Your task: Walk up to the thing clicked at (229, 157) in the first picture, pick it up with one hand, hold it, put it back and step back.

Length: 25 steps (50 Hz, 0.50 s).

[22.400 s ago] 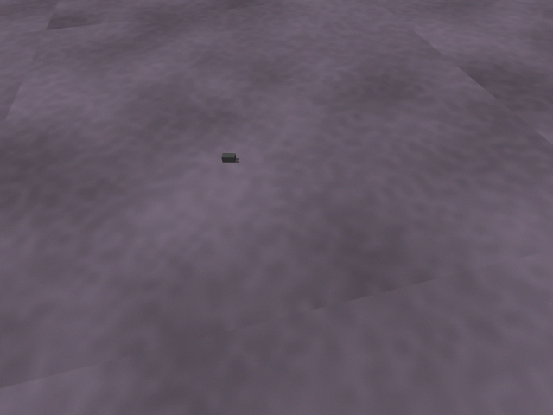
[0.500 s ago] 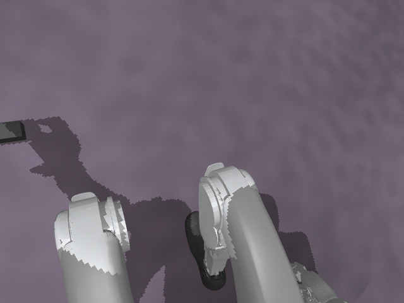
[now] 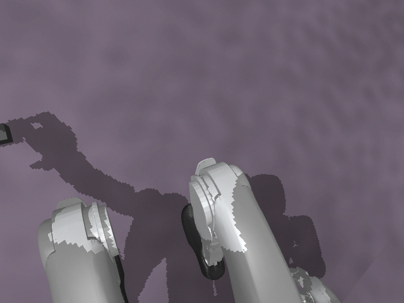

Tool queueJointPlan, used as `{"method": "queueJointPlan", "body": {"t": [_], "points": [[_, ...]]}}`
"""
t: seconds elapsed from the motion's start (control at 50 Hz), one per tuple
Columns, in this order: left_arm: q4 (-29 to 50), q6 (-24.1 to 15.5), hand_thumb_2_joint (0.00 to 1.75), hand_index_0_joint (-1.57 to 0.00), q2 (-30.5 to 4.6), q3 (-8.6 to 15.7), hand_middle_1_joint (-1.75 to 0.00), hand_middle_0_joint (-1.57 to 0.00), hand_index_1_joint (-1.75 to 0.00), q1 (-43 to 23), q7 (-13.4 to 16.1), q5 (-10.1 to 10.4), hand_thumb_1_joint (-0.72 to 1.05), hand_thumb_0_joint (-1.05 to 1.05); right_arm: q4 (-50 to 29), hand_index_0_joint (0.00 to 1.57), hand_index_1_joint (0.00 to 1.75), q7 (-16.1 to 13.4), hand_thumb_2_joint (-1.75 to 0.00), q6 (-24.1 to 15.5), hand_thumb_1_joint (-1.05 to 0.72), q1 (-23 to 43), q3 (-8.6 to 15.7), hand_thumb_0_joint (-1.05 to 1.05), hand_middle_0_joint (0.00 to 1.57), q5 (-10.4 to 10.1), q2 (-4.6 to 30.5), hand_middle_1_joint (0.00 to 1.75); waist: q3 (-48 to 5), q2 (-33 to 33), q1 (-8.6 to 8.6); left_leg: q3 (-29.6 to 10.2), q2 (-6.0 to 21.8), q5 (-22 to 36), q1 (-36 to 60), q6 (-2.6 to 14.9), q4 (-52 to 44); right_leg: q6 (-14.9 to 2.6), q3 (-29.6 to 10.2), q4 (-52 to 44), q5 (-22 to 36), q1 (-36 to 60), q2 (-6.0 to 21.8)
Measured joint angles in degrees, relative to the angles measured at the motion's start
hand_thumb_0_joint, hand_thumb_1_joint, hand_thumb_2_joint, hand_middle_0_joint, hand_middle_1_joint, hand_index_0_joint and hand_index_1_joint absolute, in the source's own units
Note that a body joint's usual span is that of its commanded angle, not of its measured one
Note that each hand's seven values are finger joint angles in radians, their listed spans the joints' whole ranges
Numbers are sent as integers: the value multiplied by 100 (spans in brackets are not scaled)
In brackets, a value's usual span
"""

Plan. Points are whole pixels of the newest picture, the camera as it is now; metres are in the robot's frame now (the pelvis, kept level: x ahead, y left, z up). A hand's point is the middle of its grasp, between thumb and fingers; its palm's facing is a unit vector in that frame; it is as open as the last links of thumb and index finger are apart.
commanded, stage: approach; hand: left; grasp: from above
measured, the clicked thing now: out of the picture +0.49 +0.33 -0.31
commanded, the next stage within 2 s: rest palm in 0.12 s
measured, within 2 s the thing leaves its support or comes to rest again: neither
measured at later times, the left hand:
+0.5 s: hand out of the picture +0.47 +0.32 -0.21, palm faces -0.48 -0.08 -0.87, open 11.0 cm
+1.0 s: hand out of the picture +0.47 +0.32 -0.26, palm faces -0.47 -0.10 -0.88, open 11.0 cm
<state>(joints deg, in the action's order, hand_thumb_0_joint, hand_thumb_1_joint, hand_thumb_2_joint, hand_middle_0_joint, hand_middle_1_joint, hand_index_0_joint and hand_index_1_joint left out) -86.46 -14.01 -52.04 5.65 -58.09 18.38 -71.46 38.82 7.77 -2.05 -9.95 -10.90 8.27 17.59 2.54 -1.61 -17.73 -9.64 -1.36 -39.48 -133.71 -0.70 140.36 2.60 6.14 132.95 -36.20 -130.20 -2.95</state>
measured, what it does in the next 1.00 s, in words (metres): stands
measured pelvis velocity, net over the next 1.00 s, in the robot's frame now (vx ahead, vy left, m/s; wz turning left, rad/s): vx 0.00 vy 0.01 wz -0.07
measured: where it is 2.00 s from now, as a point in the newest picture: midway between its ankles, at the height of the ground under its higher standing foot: (163, 275)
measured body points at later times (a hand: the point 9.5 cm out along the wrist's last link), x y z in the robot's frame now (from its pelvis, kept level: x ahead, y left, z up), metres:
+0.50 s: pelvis +0.00 +0.01 +0.00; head +0.26 +0.12 +0.35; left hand +0.49 +0.32 -0.16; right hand +0.05 -0.25 -0.07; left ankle +0.07 +0.13 -0.29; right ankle +0.11 -0.12 -0.29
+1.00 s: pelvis +0.00 +0.01 -0.02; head +0.29 +0.12 +0.31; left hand +0.49 +0.32 -0.21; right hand +0.05 -0.25 -0.07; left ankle +0.07 +0.13 -0.29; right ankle +0.11 -0.12 -0.29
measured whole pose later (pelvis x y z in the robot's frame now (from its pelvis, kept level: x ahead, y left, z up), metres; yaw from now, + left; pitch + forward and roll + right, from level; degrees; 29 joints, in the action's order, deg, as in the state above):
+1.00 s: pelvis +0.00 +0.01 -0.02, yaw -4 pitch +29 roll -14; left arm -98.1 -15.4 -60.2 6.2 -61.4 31.8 -76.8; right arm 35.5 10.4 -8.8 -6.8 -17.0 13.2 19.4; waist 7.6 -7.6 -22.3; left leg -13.3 -0.9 -41.7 -134.6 -0.1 145.8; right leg 3.5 9.2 134.9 -36.7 -129.8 -4.1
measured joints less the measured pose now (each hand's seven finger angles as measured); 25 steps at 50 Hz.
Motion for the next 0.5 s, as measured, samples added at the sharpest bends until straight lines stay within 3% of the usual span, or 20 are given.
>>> {"method": "queueJointPlan", "body": {"t": [0.16,0.3,0.5], "points": [[-65,-491,61,-52,-255,-245,-63,-51,-62,-249,161,-291,-6,0,-2,20,30,-25,-89,-5,-91,130,6,0,20,168,28,30,21,-206,103,-108,-58,-25,-48,3,118,-13,102,31,-51,55,29],[-222,-412,62,-55,-218,-204,-62,-54,-61,-377,553,-606,-1,0,-106,20,30,37,-89,-73,-91,181,-21,0,20,222,-22,30,-105,-262,-41,-146,-72,-104,-61,48,154,-18,144,9,-136,105,38],[-833,-106,61,-51,-238,-192,-59,-52,-58,-413,792,-577,-3,0,-224,20,30,108,-89,-204,-90,155,-217,0,20,218,-58,30,2,-246,-280,-106,-27,-56,-107,120,167,16,113,-6,-69,62,-2]]}}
